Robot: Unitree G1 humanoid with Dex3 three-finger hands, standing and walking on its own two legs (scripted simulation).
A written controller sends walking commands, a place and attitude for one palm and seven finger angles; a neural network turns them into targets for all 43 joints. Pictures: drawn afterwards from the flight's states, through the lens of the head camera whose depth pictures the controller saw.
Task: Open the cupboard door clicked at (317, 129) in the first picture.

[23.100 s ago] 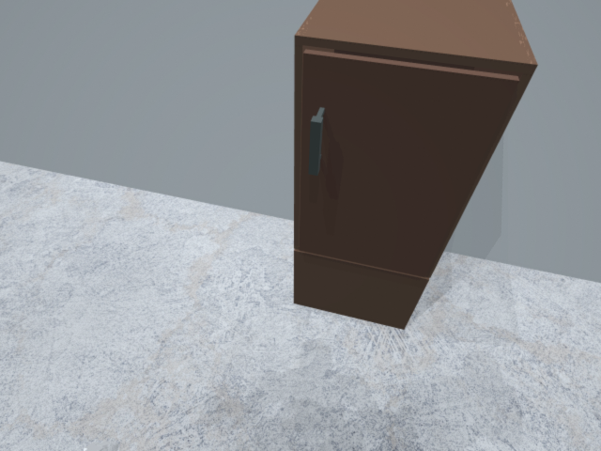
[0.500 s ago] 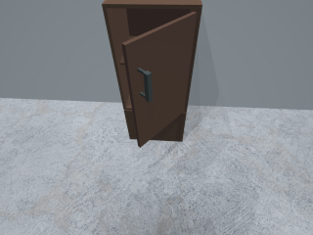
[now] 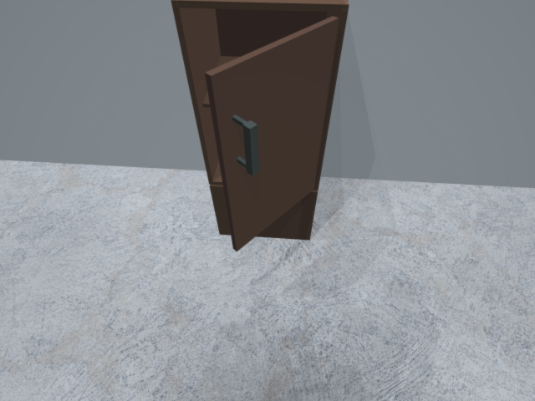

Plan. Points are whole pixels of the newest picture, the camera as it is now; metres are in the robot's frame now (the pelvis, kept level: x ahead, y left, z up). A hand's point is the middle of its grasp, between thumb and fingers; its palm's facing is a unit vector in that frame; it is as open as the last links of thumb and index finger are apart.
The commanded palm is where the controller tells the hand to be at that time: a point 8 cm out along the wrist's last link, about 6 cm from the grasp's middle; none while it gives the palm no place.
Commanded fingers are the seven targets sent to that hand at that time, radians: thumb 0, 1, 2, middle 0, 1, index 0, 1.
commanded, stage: look to check the result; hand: left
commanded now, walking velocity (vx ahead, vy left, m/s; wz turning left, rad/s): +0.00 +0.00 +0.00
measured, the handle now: (245, 145) +0.61 +0.08 +0.01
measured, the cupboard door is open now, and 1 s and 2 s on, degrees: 49 49 49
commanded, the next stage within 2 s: walk to a spot facing it in 0.32 s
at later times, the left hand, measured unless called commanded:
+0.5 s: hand out of the picture +0.02 +0.17 -0.17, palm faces +0.03 -0.98 -0.21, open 7.4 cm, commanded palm none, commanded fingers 0.00 0.90 0.90 -0.20 -0.30 -0.20 -0.30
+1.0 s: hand out of the picture +0.14 +0.19 -0.17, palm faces -0.18 -0.95 -0.25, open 7.4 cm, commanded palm none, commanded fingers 0.00 0.90 0.90 -0.20 -0.30 -0.20 -0.30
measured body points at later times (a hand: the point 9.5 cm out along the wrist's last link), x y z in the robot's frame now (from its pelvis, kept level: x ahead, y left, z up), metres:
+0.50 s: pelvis +0.01 -0.01 +0.00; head +0.03 -0.02 +0.45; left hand +0.02 +0.22 -0.16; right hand +0.01 -0.22 -0.17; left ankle +0.01 +0.13 -0.74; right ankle -0.01 -0.08 -0.74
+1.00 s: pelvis +0.00 +0.00 -0.01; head +0.05 -0.02 +0.44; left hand +0.15 +0.24 -0.15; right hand -0.03 -0.25 -0.17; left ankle +0.02 +0.13 -0.74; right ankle -0.03 -0.12 -0.71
